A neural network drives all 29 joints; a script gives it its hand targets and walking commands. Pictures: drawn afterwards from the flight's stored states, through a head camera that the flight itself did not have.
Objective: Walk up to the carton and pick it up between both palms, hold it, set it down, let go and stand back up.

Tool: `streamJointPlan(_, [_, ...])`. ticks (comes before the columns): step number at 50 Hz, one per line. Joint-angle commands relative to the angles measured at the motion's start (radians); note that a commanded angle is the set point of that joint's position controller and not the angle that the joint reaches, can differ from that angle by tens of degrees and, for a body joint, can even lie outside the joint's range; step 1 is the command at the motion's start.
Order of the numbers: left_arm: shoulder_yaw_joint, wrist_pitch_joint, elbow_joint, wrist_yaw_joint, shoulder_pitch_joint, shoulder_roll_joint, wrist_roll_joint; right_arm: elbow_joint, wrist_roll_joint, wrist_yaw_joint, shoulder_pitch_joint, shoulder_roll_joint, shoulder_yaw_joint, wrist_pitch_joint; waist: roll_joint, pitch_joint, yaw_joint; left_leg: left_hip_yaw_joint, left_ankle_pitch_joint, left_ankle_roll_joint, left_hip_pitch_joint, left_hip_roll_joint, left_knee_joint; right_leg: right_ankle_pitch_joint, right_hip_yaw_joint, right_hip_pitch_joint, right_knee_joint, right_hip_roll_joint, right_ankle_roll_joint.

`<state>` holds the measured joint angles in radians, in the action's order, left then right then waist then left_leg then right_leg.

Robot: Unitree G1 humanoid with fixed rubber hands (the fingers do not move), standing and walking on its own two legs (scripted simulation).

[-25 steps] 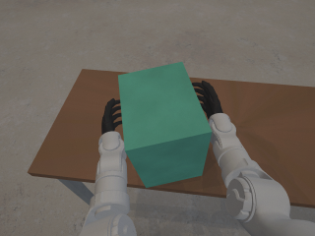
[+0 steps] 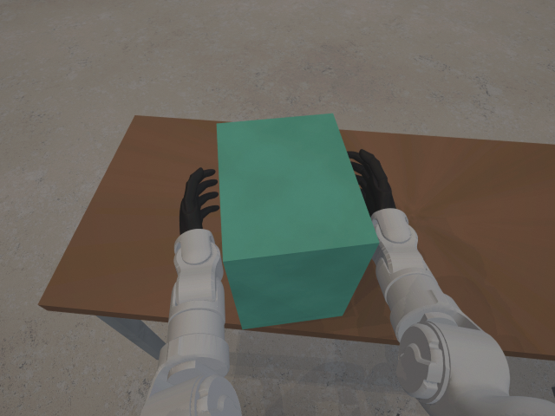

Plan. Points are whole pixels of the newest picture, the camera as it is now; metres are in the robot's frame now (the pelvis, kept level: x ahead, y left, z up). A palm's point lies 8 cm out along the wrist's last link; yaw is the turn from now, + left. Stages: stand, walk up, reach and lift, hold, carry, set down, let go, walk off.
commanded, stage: set down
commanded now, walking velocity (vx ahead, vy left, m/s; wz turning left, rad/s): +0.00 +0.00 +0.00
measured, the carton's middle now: (284, 228) +0.40 +0.05 -0.01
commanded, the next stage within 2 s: none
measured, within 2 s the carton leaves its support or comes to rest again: neither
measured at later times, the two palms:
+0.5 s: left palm (195, 229) +0.36 +0.18 +0.03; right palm (377, 202) +0.42 -0.09 +0.05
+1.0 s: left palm (157, 239) +0.34 +0.24 +0.02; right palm (378, 183) +0.47 -0.09 +0.04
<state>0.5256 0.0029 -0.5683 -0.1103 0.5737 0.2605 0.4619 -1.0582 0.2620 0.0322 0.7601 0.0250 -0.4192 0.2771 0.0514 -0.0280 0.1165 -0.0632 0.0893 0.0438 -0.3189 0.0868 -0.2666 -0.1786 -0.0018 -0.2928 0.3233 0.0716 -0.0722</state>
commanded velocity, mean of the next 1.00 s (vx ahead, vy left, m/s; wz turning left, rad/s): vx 0.00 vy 0.00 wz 0.00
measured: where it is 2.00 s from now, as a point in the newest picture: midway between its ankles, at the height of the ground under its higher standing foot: outside the picture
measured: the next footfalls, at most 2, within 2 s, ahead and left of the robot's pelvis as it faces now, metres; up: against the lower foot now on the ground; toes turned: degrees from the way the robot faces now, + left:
none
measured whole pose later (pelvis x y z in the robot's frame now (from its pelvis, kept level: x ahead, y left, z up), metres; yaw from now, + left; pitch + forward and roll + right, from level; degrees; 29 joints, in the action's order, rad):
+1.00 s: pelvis -0.01 +0.01 -0.02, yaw +1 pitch +19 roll -1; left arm 0.19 -0.13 -0.81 -0.22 0.59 0.02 -0.01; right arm -1.34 -0.35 0.04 0.94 -0.31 0.14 0.27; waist 0.01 -0.20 0.21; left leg -0.01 0.16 0.06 -0.67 0.10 -0.49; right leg -0.21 -0.05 -0.58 0.45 0.08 -0.06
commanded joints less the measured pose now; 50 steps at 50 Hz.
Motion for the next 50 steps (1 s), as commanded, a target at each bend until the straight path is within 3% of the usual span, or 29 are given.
streamJointPlan(1, [-0.226, -0.019, -0.05, 0.08, 0.311, 0.372, 0.012, -0.023, 0.062, 0.108, 0.394, 0.441, 0.243, 0.003, 0.023, -0.374, 0.049, -0.091, -0.254, -0.088, 0.146, -0.062, -0.053, 0.289, -0.034, 0.162, -0.02, -0.06, 0.078])
streamJointPlan(6, [-0.212, -0.041, -0.075, 0.082, 0.308, 0.357, 0.008, -0.013, 0.067, 0.108, 0.396, 0.441, 0.247, 0.012, 0.033, -0.358, 0.063, -0.094, -0.218, -0.093, 0.112, -0.066, -0.044, 0.259, -0.028, 0.171, -0.017, -0.062, 0.083])
streamJointPlan(18, [-0.169, -0.045, -0.065, 0.074, 0.293, 0.274, 0.017, -0.024, 0.064, 0.097, 0.357, 0.352, 0.209, -0.013, 0.026, -0.343, 0.043, -0.091, -0.218, -0.088, 0.121, -0.067, -0.045, 0.253, -0.018, 0.166, -0.02, -0.065, 0.083])
streamJointPlan(19, [-0.154, -0.044, -0.069, 0.066, 0.284, 0.234, 0.016, -0.021, 0.053, 0.093, 0.351, 0.31, 0.206, -0.018, 0.022, -0.342, 0.052, -0.093, -0.217, -0.087, 0.12, -0.069, -0.044, 0.249, -0.014, 0.171, -0.02, -0.064, 0.083])
streamJointPlan(23, [-0.093, -0.074, -0.048, -0.011, 0.28, 0.002, -0.039, 0.008, -0.062, 0.042, 0.386, 0.026, 0.212, -0.019, 0.036, -0.384, 0.083, -0.09, -0.252, -0.083, 0.092, -0.071, -0.068, 0.267, 0.009, 0.174, -0.001, -0.05, 0.085])
streamJointPlan(27, [-0.203, -0.121, -0.046, -0.115, 0.361, -0.115, -0.205, -0.002, -0.313, -0.031, 0.505, -0.151, 0.377, -0.019, -0.006, -0.544, 0.105, -0.068, -0.294, -0.055, 0.058, -0.066, -0.14, 0.307, 0.034, 0.129, 0.03, -0.02, 0.067])
streamJointPlan(29, [-0.244, -0.147, -0.083, -0.14, 0.376, -0.136, -0.265, -0.028, -0.402, -0.049, 0.541, -0.197, 0.445, -0.015, -0.015, -0.622, 0.106, -0.051, -0.311, -0.04, 0.052, -0.064, -0.182, 0.31, 0.036, 0.092, 0.047, -0.007, 0.059])
streamJointPlan(31, [-0.249, -0.172, -0.134, -0.145, 0.372, -0.18, -0.302, -0.048, -0.464, -0.058, 0.555, -0.247, 0.494, -0.012, -0.001, -0.674, 0.12, -0.043, -0.322, -0.033, 0.031, -0.068, -0.215, 0.333, 0.042, 0.093, 0.069, -0.005, 0.059])
streamJointPlan(39, [-0.311, -0.218, -0.201, -0.12, 0.352, -0.218, -0.391, -0.206, -0.569, -0.048, 0.579, -0.407, 0.544, 0.054, 0.013, -0.754, 0.085, -0.011, -0.448, 0.016, 0.057, -0.058, -0.294, 0.444, 0.008, -0.008, 0.118, 0.025, 0.059])
streamJointPlan(45, [-0.353, -0.207, -0.14, -0.105, 0.374, -0.269, -0.448, -0.202, -0.599, -0.009, 0.615, -0.471, 0.539, 0.056, 0.021, -0.761, 0.066, -0.003, -0.4, 0.019, 0.005, -0.062, -0.294, 0.424, 0.004, -0.018, 0.126, 0.022, 0.067])
streamJointPlan(48, [-0.361, -0.171, -0.018, -0.107, 0.401, -0.303, -0.475, -0.087, -0.622, 0.012, 0.651, -0.511, 0.542, 0.037, 0.027, -0.861, 0.075, -0.003, -0.414, 0.02, 0.002, -0.068, -0.294, 0.49, -0.002, 0.023, 0.139, 0.021, 0.078])
streamJointPlan(50, [-0.376, -0.128, 0.008, -0.1, 0.39, -0.297, -0.478, -0.087, -0.635, 0.027, 0.641, -0.521, 0.545, 0.012, 0.018, -0.84, 0.07, 0.004, -0.401, 0.017, 0.003, -0.067, -0.278, 0.494, -0.005, 0.028, 0.137, 0.017, 0.08])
